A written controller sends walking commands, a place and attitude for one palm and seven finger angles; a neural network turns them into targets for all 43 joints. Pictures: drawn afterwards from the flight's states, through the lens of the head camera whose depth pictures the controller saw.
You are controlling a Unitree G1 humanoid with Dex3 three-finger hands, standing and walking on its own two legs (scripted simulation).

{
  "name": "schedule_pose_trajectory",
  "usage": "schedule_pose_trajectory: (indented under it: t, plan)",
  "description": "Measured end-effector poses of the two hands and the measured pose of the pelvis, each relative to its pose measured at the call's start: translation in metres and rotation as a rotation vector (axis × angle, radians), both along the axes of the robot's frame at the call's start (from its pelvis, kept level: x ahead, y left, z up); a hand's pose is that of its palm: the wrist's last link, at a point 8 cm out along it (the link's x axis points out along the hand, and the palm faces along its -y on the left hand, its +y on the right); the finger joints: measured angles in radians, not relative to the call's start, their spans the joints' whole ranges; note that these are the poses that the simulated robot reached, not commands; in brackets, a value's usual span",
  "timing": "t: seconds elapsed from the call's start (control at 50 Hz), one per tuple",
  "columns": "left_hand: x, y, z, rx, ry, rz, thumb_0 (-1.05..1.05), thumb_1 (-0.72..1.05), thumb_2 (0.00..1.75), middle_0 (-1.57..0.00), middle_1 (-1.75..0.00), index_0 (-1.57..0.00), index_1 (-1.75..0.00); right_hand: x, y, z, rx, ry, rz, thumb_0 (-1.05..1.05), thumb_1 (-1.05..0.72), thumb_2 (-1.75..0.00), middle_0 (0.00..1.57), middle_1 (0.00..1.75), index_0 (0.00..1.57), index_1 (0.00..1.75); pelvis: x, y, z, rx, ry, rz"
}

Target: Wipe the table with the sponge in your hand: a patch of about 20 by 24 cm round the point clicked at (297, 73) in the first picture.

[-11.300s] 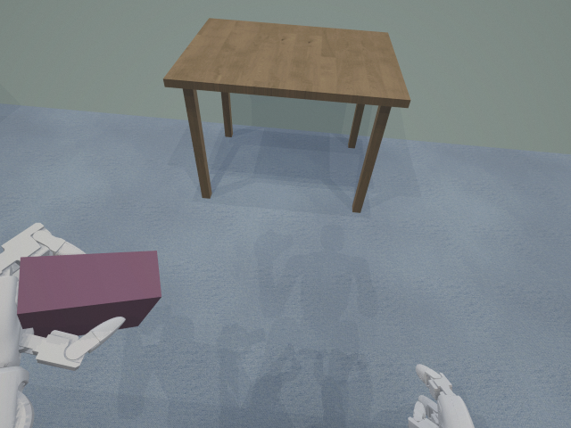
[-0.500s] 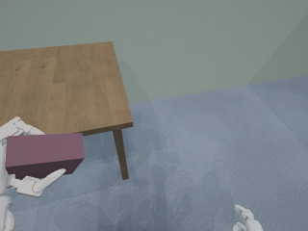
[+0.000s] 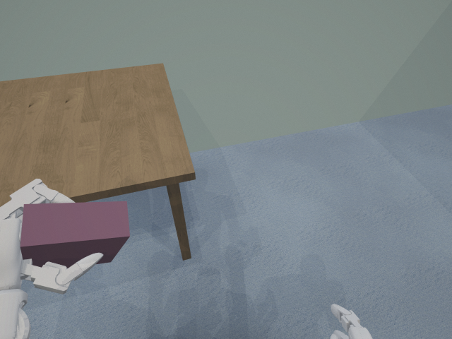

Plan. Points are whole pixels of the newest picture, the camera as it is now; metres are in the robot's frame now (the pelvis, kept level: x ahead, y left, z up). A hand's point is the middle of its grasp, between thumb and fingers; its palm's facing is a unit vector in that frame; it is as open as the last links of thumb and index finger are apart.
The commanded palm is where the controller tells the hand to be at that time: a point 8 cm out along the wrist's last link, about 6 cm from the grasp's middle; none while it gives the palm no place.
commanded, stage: come to a stop and stand still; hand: left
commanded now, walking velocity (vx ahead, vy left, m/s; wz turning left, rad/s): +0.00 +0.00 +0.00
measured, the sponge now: (89, 237) +0.22 +0.21 +0.13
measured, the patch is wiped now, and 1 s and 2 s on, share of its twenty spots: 0.00 0.00 0.00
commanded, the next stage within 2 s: look again from close up in 0.20 s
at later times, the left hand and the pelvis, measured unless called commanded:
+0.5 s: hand (32, 181) +0.27 +0.28 +0.19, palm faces +0.46 -0.82 -0.34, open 9.4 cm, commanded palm +0.18 +0.30 +0.18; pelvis +0.02 +0.02 +0.00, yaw -1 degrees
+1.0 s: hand (31, 182) +0.29 +0.31 +0.16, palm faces +0.35 -0.84 -0.41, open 9.4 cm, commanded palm +0.24 +0.35 +0.18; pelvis +0.07 +0.08 -0.01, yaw -2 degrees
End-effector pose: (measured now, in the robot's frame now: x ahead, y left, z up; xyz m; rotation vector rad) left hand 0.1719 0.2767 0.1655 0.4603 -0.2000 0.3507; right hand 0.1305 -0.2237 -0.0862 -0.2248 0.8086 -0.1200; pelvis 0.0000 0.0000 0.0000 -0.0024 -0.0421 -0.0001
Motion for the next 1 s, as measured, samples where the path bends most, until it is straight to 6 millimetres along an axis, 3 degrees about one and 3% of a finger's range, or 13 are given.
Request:
schedule_pose_trajectory:
  t: [0.12, 0.3, 0.38, 0.44, 0.5, 0.58, 0.66, 0.76, 0.88, 1.0]
  plan:
    - [0.001, 0.007, 0.009, 0.045, -0.025, -0.002, 0.00, -0.42, 0.99, -0.81, -1.34, -0.81, -1.33, -0.003, -0.001, -0.001, -0.007, 0.002, -0.007, 0.01, -0.91, -0.89, 0.20, 0.30, 0.20, 0.30, -0.001, 0.005, -0.001, 0.005, 0.004, 0.001]
    - [0.008, 0.013, -0.004, 0.010, 0.020, 0.009, 0.00, -0.42, 0.99, -0.81, -1.34, -0.82, -1.33, 0.012, 0.005, -0.001, -0.003, -0.020, -0.012, 0.01, -0.91, -0.89, 0.20, 0.30, 0.20, 0.30, 0.009, 0.011, -0.001, -0.003, 0.017, -0.002]
    - [0.035, 0.040, 0.030, 0.152, -0.152, -0.001, 0.00, -0.42, 0.99, -0.81, -1.34, -0.82, -1.33, 0.023, 0.017, 0.001, -0.006, -0.043, 0.077, 0.01, -0.91, -0.90, 0.20, 0.30, 0.20, 0.30, 0.007, 0.007, -0.006, 0.001, 0.031, 0.024]
    - [0.048, 0.055, 0.043, 0.109, -0.253, 0.044, 0.00, -0.42, 0.99, -0.81, -1.34, -0.82, -1.33, 0.032, 0.024, 0.006, 0.014, -0.074, 0.102, 0.01, -0.91, -0.89, 0.20, 0.30, 0.20, 0.30, 0.010, 0.011, -0.006, -0.007, 0.037, 0.008]
    - [0.051, 0.044, 0.035, 0.047, -0.234, 0.003, 0.00, -0.42, 0.99, -0.81, -1.34, -0.82, -1.33, 0.037, 0.027, 0.013, 0.028, -0.104, 0.080, 0.01, -0.91, -0.89, 0.20, 0.30, 0.20, 0.30, 0.020, 0.022, -0.003, -0.011, 0.041, -0.012]
    - [0.052, 0.026, 0.009, -0.005, -0.093, -0.103, 0.00, -0.42, 0.99, -0.81, -1.34, -0.82, -1.33, 0.042, 0.031, 0.016, 0.009, -0.089, 0.045, 0.01, -0.91, -0.89, 0.20, 0.30, 0.20, 0.30, 0.034, 0.035, 0.001, -0.010, 0.045, -0.022]
    - [0.058, 0.039, -0.009, 0.011, 0.015, -0.105, 0.00, -0.42, 0.99, -0.81, -1.34, -0.82, -1.33, 0.051, 0.036, 0.017, -0.027, -0.047, 0.041, 0.01, -0.91, -0.89, 0.20, 0.30, 0.20, 0.30, 0.044, 0.042, 0.002, -0.010, 0.051, -0.012]
    - [0.069, 0.069, 0.001, 0.058, -0.012, -0.024, 0.00, -0.42, 0.99, -0.81, -1.34, -0.82, -1.33, 0.073, 0.046, 0.018, -0.050, -0.045, 0.078, 0.01, -0.91, -0.90, 0.20, 0.30, 0.20, 0.30, 0.051, 0.050, 0.001, -0.018, 0.055, 0.002]
    - [0.072, 0.067, 0.022, 0.072, -0.124, -0.064, 0.00, -0.42, 0.99, -0.81, -1.34, -0.82, -1.33, 0.104, 0.062, 0.023, -0.037, -0.124, 0.095, 0.01, -0.91, -0.89, 0.20, 0.30, 0.20, 0.30, 0.060, 0.065, -0.005, -0.029, 0.057, -0.008]
    - [0.078, 0.077, 0.011, 0.055, -0.097, -0.078, 0.00, -0.42, 0.99, -0.81, -1.34, -0.82, -1.33, 0.118, 0.074, 0.024, -0.024, -0.169, 0.055, 0.01, -0.91, -0.89, 0.20, 0.30, 0.21, 0.30, 0.071, 0.078, -0.011, -0.019, 0.052, -0.035]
